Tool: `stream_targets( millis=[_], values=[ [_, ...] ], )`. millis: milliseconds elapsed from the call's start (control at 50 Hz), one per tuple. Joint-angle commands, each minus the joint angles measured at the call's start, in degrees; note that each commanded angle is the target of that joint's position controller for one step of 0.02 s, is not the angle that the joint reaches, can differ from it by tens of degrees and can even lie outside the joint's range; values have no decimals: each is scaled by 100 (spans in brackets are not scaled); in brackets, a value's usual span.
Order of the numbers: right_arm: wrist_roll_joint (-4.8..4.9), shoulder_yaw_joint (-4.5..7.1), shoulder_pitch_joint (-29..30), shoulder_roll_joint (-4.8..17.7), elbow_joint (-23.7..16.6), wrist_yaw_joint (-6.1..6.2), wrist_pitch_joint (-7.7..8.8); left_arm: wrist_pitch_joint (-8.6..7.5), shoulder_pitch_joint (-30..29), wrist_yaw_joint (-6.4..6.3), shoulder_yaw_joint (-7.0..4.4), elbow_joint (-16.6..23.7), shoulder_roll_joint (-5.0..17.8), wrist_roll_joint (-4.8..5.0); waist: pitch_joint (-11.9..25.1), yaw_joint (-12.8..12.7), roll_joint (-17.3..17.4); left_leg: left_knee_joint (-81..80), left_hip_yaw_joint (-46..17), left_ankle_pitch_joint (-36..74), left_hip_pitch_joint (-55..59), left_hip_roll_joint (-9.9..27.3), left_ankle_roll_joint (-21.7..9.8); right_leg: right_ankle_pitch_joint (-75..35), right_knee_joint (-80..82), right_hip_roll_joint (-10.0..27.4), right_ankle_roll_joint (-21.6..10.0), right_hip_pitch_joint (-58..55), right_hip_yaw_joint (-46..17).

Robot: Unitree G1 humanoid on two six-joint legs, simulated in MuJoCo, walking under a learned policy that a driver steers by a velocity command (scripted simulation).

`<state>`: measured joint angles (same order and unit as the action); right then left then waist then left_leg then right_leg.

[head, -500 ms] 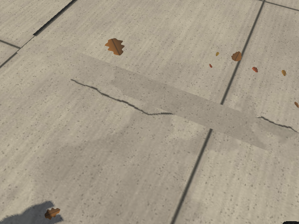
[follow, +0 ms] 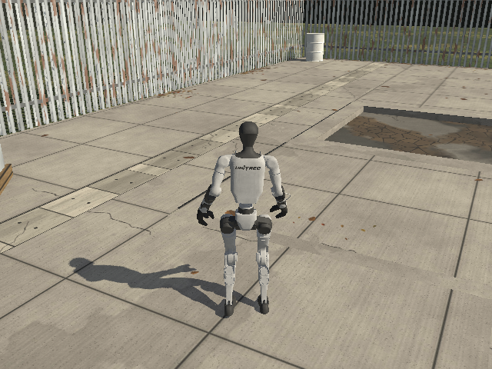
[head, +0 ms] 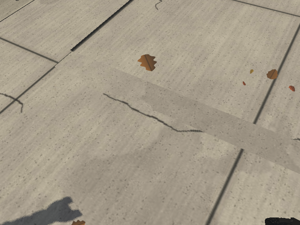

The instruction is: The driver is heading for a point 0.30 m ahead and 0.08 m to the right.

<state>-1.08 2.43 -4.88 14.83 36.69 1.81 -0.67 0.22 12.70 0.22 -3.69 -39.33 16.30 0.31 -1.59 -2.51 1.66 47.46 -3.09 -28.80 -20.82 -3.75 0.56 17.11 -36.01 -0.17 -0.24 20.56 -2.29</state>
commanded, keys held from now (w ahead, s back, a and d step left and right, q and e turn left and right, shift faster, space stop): e+shift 0.24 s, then w+e+shift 0.32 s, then w+shift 0.04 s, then shift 0.40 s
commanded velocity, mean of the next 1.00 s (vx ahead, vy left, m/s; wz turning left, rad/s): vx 0.32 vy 0.00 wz -0.65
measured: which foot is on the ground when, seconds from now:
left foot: up 0.00-0.20, down 0.22-0.78, up 0.80-1.00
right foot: down 0.00-0.22, up 0.24-0.76, down 0.78-1.00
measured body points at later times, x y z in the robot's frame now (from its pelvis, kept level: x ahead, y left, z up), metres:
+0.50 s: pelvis +0.04 +0.02 +0.02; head +0.05 +0.03 +0.47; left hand +0.31 +0.22 -0.07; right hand -0.02 -0.28 -0.07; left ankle +0.03 +0.13 -0.73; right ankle +0.00 -0.16 -0.61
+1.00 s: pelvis +0.18 -0.19 +0.02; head +0.20 -0.23 +0.46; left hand +0.45 -0.08 -0.08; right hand +0.08 -0.48 -0.10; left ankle +0.30 -0.07 -0.64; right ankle +0.15 -0.26 -0.73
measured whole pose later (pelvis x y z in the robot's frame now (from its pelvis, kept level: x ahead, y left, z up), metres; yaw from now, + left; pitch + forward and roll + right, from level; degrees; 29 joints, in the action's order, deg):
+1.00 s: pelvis +0.18 -0.19 +0.02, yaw -41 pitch +2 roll +0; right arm 0.1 3.1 -11.9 18.8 42.9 1.8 2.8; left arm -2.9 10.9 1.3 -2.1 -40.5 14.7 -0.3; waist -3.7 0.4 2.1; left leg 63.7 -1.4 -17.9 -34.3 6.1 3.9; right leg 9.1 -22.8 -3.9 -5.0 15.6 1.4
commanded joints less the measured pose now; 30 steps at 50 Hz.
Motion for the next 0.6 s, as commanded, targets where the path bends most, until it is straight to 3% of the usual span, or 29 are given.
stream_targets(
  millis=[20,60,120,160,180,200,220,240,260,280,300,320,380,460,480,500,540,600],
  values=[
    [108,298,196,631,-575,35,68,-184,127,-117,-374,426,1241,-10,687,104,-1149,1831,-445,-833,-1458,-49,141,-2838,1484,1658,-1617,-1602,-2799],
    [106,274,239,505,-557,-1,94,-55,-330,-228,-387,553,1093,153,712,257,-902,721,-382,-224,-1265,78,197,-2503,1416,1186,-1132,-1482,-2264],
    [173,224,113,279,-435,-133,175,229,-441,-307,-464,683,1120,148,932,233,-1091,-553,-151,390,-367,-178,290,-2235,1354,831,-959,-1151,-2182],
    [213,279,-229,411,-288,-210,202,294,-485,-283,-499,761,1156,176,1010,278,-1223,-1434,-101,821,218,-251,269,-1915,1333,774,-899,-929,-2385],
    [206,328,-513,477,-180,-221,209,305,-614,-274,-491,809,1134,230,1009,438,-1208,-2151,-40,1313,688,-242,224,-1530,1249,667,-780,-686,-2428],
    [195,407,-768,628,-68,-195,194,300,-613,-271,-455,834,1020,260,993,518,-1083,-2740,-73,1768,1351,-21,121,-795,1075,464,-557,-193,-2344],
    [119,524,-901,1061,-91,-130,153,302,-295,-242,-369,800,690,191,985,369,-137,-3100,-1216,1461,2076,1197,-309,862,7,-37,-201,751,-1800],
    [-159,578,-548,1468,-190,-142,115,221,-103,-221,-376,926,627,149,661,96,1389,-3374,-2916,1752,1640,2490,-1139,1817,-1354,-686,86,1829,-929],
    [-245,523,-352,1257,-350,-138,195,149,-70,-207,-468,877,1055,102,542,94,1069,-3642,-3085,529,1421,2770,-1422,1401,-2368,-15,163,2080,-855],
    [-125,443,-160,994,-397,-91,256,140,-130,-177,-531,796,1294,143,370,79,805,-3715,-2585,-396,1366,2438,-1222,826,-2713,167,158,2287,-662],
    [43,426,-103,959,-414,-31,308,151,-56,-164,-525,689,1248,113,292,102,731,-3776,-2185,-735,1562,2107,-973,418,-3001,246,217,2554,-512],
    [132,412,-184,949,-364,32,357,143,-82,-136,-494,661,1151,96,258,183,670,-3785,-1876,-715,1763,1993,-828,96,-3342,345,267,2825,-425],
    [65,381,-901,979,-197,63,504,30,-337,-31,-344,778,814,159,161,518,471,-3864,-1160,-572,2077,1869,-688,-433,-3817,534,311,3275,-158],
    [-9,374,-1335,1010,-37,-16,612,-57,-531,17,-288,910,739,201,-94,672,464,-4005,-631,-296,2258,1996,-738,-942,-3742,693,424,3650,-241],
    [-210,328,-1693,1052,142,-138,551,186,-777,294,-265,847,713,-491,-221,661,-130,-4101,-334,-350,1835,2050,-618,-859,-3694,410,358,3325,-55],
    [-202,351,-1663,1093,161,-179,544,276,-761,426,-271,857,655,-419,-352,628,192,-4120,-84,-275,1737,2028,-540,-965,-3587,436,329,3320,-29],
    [-171,333,-1665,1064,214,-172,571,302,-809,549,-262,824,663,-264,-452,607,544,-4164,239,-236,1782,2111,-493,-1161,-3386,507,265,3374,-1],
    [-180,313,-1996,1008,429,-130,617,220,-1196,605,-201,897,599,-263,-697,702,496,-4324,449,-236,2111,2328,-606,-1071,-2737,544,68,3511,-68]
  ],
)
